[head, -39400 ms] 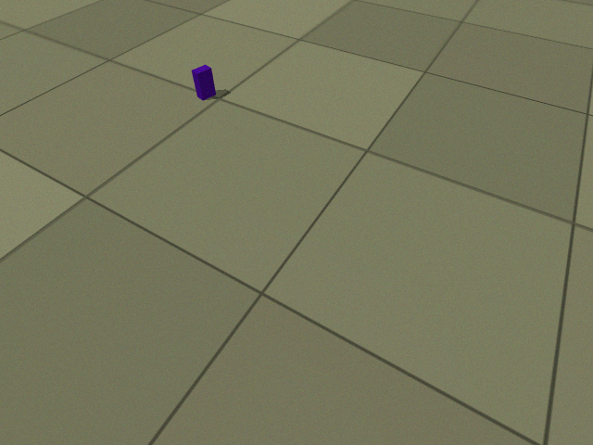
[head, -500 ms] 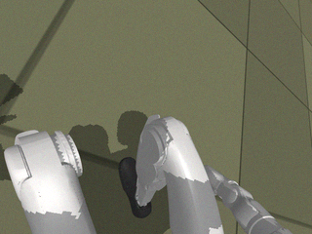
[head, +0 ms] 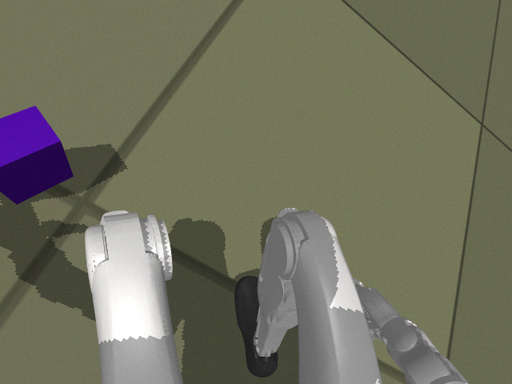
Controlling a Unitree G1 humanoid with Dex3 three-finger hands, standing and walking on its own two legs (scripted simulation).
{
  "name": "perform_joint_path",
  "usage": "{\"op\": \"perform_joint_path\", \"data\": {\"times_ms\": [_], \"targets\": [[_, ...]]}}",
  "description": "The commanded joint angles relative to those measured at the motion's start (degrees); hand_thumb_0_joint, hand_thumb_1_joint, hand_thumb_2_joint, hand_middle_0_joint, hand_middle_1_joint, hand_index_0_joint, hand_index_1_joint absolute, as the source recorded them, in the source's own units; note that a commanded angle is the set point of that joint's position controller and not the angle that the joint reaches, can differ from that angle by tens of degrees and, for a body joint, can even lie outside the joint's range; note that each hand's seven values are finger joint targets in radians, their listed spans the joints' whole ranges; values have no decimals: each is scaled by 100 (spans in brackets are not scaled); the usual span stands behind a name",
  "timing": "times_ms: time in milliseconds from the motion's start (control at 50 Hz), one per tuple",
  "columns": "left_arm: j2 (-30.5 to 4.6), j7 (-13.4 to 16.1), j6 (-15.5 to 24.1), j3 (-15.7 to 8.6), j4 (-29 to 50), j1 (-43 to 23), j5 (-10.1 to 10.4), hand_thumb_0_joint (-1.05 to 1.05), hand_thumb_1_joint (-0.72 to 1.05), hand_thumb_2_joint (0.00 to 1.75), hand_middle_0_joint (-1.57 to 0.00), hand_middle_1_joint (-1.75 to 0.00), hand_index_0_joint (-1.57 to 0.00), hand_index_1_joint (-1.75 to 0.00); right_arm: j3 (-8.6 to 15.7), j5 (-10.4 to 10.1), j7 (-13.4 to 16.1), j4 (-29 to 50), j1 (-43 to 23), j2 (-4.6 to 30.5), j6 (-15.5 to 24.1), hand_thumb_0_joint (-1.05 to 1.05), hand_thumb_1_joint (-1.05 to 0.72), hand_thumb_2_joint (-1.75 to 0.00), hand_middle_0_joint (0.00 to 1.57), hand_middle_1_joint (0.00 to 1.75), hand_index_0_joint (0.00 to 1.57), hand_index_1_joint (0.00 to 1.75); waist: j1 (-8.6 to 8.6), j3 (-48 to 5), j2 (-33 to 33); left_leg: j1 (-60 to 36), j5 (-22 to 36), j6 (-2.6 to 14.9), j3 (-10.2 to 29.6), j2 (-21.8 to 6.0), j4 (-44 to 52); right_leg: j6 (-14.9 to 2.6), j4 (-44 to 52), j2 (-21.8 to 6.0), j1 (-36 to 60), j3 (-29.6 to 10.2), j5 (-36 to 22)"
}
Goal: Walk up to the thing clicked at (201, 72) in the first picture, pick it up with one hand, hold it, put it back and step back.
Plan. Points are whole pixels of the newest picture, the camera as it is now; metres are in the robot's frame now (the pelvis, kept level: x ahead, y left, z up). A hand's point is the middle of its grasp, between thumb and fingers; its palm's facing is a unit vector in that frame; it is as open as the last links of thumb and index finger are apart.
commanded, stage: rise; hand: left
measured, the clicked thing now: (25, 160) +0.42 +0.35 -0.22
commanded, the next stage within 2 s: home in 0.06 s
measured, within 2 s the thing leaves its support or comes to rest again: neither
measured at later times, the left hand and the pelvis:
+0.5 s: hand out of the picture +0.21 +0.46 +0.04, palm faces +0.52 -0.64 -0.56, open 17.3 cm; pelvis +0.01 -0.01 +0.11, yaw +8 degrees
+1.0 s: hand out of the picture +0.20 +0.30 +0.25, palm faces +0.43 -0.80 -0.41, open 17.3 cm; pelvis +0.07 +0.00 +0.35, yaw +15 degrees
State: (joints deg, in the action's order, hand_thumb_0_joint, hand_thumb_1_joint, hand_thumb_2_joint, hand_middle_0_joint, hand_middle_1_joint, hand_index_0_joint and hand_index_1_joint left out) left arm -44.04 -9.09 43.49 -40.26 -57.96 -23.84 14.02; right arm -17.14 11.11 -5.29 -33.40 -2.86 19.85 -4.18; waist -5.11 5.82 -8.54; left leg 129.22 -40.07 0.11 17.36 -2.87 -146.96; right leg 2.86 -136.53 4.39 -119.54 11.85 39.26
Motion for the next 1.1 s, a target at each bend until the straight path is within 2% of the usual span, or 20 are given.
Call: {"op": "perform_joint_path", "data": {"times_ms": [0, 40, 60, 100, 140, 180, 240, 260, 280, 320, 380, 420, 480, 540, 620, 660, 720, 760, 920, 1080], "targets": [[-1972, 69, -315, -220, 759, -28, -835, 0, -45, 0, -6, -10, -10, -5, 1272, -412, 197, 75, 339, 1647, 85, 0, -91, -91, 20, 30, 20, 30, 228, -3562, 2632, -2882, 292, -7, -682, -151, 2565, -470, 1321, 38, 904, 217, -612], [-1313, 194, -658, 82, 1598, -508, -749, 0, -46, 0, -6, -5, -9, -2, 1357, -570, 182, 315, 313, 1483, 33, 0, -92, -91, 20, 30, 20, 30, 171, -3884, 2993, -3178, 247, -53, -637, -223, 2941, -498, 1315, 36, 776, 163, -599], [-1411, 280, -794, -3, 1801, -563, -801, 0, -47, 2, -6, -7, -9, -4, 1449, -654, 193, 318, 390, 1504, 14, 0, -92, -91, 20, 30, 20, 30, 213, -3965, 3085, -3297, 126, -62, -650, -221, 3056, -485, 1374, 23, 793, 139, -553], [-1758, 477, -1254, -205, 1841, 83, -1003, 0, -47, 1, -7, -7, -9, -4, 1551, -792, 247, 339, 384, 1404, -5, 0, -95, -92, 20, 30, 20, 30, 440, -3868, 3156, -3297, -52, -53, -744, -204, 3329, -499, 1492, 6, 767, 33, -380], [-2641, 637, -1535, -613, 2697, -551, -1181, 0, -51, 0, -8, -8, -11, -5, 1668, -893, 301, 275, 576, 1365, -63, 0, -100, -93, 20, 30, 20, 30, 551, -4221, 3308, -3384, 48, -26, -832, -166, 3343, -529, 1550, -16, 778, -121, -414], [-2851, 769, -1824, -698, 3206, -755, -1272, 0, -47, 10, -6, -7, -6, -7, 1721, -958, 358, 196, 717, 1178, -126, 0, -90, -90, 20, 30, 20, 30, 582, -4377, 3364, -3473, 93, 11, -987, -114, 3405, -552, 1721, -40, 935, -303, -415], [-1704, 908, -2374, -231, 2278, 175, -1342, 0, -55, 6, -5, -5, -5, -5, 1819, -1028, 430, 146, 779, 971, -110, 0, -90, -90, 20, 30, 20, 30, 459, -4011, 2526, -3277, 160, 72, -1108, -38, 3552, -545, 2123, -60, 1014, -402, -358], [-1590, 944, -2503, -169, 2095, 184, -1370, 0, -53, 6, -5, -5, -5, -5, 1861, -1051, 447, 147, 776, 958, -93, 0, -90, -90, 20, 30, 20, 30, 466, -3899, 2336, -3145, 140, 84, -1153, -16, 3569, -542, 2273, -70, 1019, -434, -301], [-1127, 950, -2669, 18, 1433, 560, -1391, 0, -53, 7, -5, -6, -5, -5, 1905, -1057, 439, 164, 753, 953, -97, 0, -90, -90, 20, 30, 20, 30, 413, -3774, 1984, -3069, 200, 101, -1188, 1, 3557, -525, 2399, -85, 1077, -444, -310], [-781, 976, -2883, 215, 1463, 786, -1409, 0, -52, 7, -5, -6, -6, -6, 2002, -1082, 432, 242, 789, 964, -109, 0, -90, -90, 20, 30, 20, 30, 448, -3914, 1778, -3198, 284, 107, -1218, 11, 3698, -519, 2591, -106, 1202, -449, -310], [-620, 1018, -3193, 461, 2170, 733, -1406, 0, -55, 6, -5, -5, -5, -5, 2130, -1153, 425, 396, 885, 974, -96, 0, -90, -90, 20, 30, 20, 30, 529, -4585, 1695, -3800, 532, 94, -1231, 30, 4004, -499, 2971, -140, 1679, -495, -465], [-341, 1053, -3357, 805, 2878, 706, -1376, 0, -55, 5, -5, -5, -5, -5, 2143, -1211, 435, 546, 863, 860, -31, 0, -90, -90, 20, 30, 20, 30, 531, -4875, 1508, -4077, 616, 110, -1265, 54, 4225, -481, 3298, -150, 2082, -573, -557], [-831, 1277, -3702, 531, 4045, 1707, -1327, 0, -52, 7, -5, -6, -5, -6, 2296, -1328, 559, 797, 962, 935, -22, 0, -90, -90, 20, 30, 20, 30, 805, -5504, 1405, -4813, 761, 121, -1341, 60, 4799, -444, 3939, -192, 3069, -730, -649], [-457, 1499, -4081, 639, 4678, 2384, -1295, 0, -51, 7, -5, -6, -6, -6, 2231, -1406, 737, 894, 911, 748, -8, 0, -90, -90, 20, 30, 20, 30, 831, -5109, 1184, -5212, 610, 143, -1353, 79, 5446, -442, 4466, -207, 3701, -829, -545], [-272, 1753, -4489, 653, 5310, 2804, -1293, 0, -53, 6, -5, -6, -5, -6, 2143, -1434, 999, 922, 899, 462, 72, 0, -90, -90, 20, 30, 20, 30, 897, -5108, 1447, -5906, 1250, 140, -1512, 140, 5924, -432, 4988, -252, 4697, -982, -1134], [267, 1830, -4703, 1021, 5127, 3186, -1273, 0, -54, 6, -5, -5, -5, -5, 2048, -1413, 1121, 920, 925, 304, 130, 0, -90, -90, 20, 30, 20, 30, 792, -4697, 1506, -6176, 1504, 130, -1549, 151, 6188, -438, 5267, -245, 4912, -983, -1361], [1068, 1893, -4936, 1710, 4827, 3206, -1286, 0, -54, 6, -5, -6, -5, -6, 1979, -1346, 1270, 775, 1032, 157, 295, 0, -90, -90, 20, 30, 20, 30, 448, -3845, 1436, -6372, 1668, 144, -1622, 155, 6572, -424, 5852, -253, 5276, -998, -1564], [1345, 1916, -5051, 2053, 4772, 3152, -1299, 0, -57, 5, -5, -5, -5, -5, 1968, -1344, 1335, 778, 1146, 123, 424, 0, -90, -90, 20, 30, 20, 30, 327, -3426, 1415, -6594, 1603, 146, -1625, 146, 6881, -418, 6294, -300, 5525, -1054, -1531], [1669, 2123, -5450, 2748, 5350, 3482, -1355, 0, -51, 8, -6, -6, -6, -6, 1910, -1339, 1548, 995, 1451, 92, 773, 0, -90, -90, 20, 30, 20, 30, 301, -3044, 1463, -8203, 1780, 46, -1550, 139, 8398, -399, 7604, -339, 6854, -870, -1707], [2267, 2220, -5781, 3418, 6293, 4437, -1340, 0, -53, 7, -5, -6, -5, -6, 1806, -1294, 1722, 1232, 1620, -85, 932, 0, -90, -90, 20, 30, 20, 30, 302, -2437, 1588, -9282, 2298, -15, -1582, 150, 9446, -383, 8493, -291, 8004, -741, -2189]]}}
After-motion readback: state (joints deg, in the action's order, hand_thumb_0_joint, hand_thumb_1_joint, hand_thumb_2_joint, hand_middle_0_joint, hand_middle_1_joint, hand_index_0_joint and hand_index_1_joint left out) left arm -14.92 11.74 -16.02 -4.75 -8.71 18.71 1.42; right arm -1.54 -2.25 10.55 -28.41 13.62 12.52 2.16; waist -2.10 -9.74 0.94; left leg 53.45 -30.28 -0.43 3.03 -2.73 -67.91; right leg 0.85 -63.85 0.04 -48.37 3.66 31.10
